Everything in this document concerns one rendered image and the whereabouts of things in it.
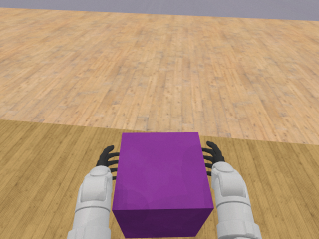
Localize left robot forearm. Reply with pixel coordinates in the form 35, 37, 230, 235
67, 165, 113, 239

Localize right robot forearm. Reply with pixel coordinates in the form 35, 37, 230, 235
211, 161, 262, 239

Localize left robot hand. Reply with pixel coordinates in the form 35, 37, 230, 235
96, 145, 120, 180

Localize right robot hand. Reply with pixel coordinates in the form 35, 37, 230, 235
202, 141, 225, 176

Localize carton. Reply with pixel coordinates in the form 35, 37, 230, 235
112, 132, 214, 239

